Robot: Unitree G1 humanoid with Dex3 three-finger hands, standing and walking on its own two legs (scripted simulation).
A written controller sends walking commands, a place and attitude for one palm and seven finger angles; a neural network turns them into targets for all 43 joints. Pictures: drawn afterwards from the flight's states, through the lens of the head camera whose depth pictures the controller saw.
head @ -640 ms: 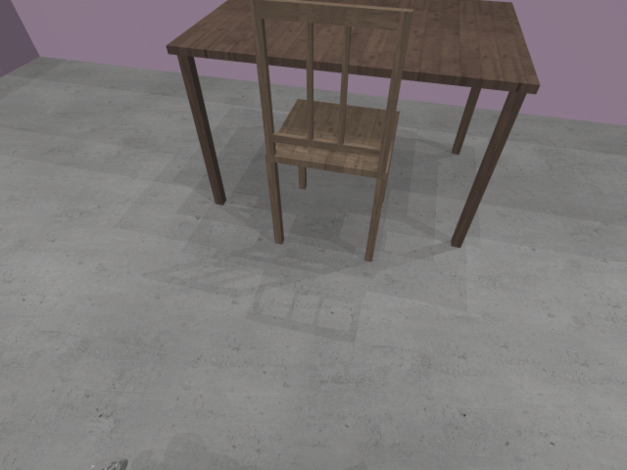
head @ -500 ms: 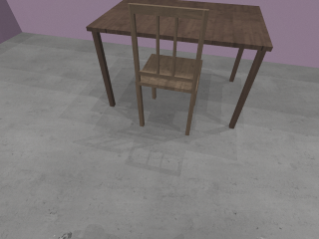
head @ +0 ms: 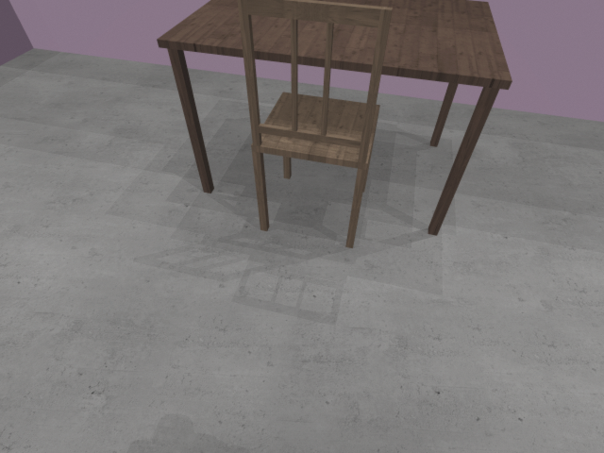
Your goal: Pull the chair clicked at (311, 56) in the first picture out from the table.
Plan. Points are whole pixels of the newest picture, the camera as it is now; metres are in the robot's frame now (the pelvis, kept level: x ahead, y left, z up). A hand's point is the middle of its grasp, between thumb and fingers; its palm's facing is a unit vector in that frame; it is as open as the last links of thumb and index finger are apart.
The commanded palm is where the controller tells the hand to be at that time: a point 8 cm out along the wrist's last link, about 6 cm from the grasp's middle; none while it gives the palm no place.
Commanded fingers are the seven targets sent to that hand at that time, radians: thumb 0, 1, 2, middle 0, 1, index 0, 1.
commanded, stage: stand and wait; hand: left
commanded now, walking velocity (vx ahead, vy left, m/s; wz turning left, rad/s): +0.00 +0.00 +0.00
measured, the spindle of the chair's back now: (294, 80) +1.14 +0.09 -0.05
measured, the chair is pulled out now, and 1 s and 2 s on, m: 0.00 0.00 0.00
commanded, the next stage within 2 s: look at it before walking up in 0.18 s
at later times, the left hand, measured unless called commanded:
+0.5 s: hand out of the picture +0.07 +0.25 -0.15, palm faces -0.03 -0.94 -0.33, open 7.4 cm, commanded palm none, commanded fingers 0.00 0.90 0.90 -0.20 -0.30 -0.20 -0.30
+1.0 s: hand out of the picture +0.07 +0.25 -0.16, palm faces -0.02 -0.94 -0.33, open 7.4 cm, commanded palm none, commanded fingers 0.00 0.90 0.90 -0.20 -0.30 -0.20 -0.30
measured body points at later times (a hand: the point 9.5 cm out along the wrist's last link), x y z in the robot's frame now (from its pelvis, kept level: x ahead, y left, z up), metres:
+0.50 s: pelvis +0.00 +0.01 +0.00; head +0.00 +0.01 +0.45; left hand +0.08 +0.30 -0.13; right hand +0.08 -0.29 -0.13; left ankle +0.00 +0.13 -0.74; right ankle +0.00 -0.11 -0.74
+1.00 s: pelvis +0.01 +0.01 +0.00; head +0.01 +0.01 +0.45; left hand +0.07 +0.30 -0.13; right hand +0.09 -0.28 -0.14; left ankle +0.01 +0.13 -0.74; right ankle +0.01 -0.11 -0.74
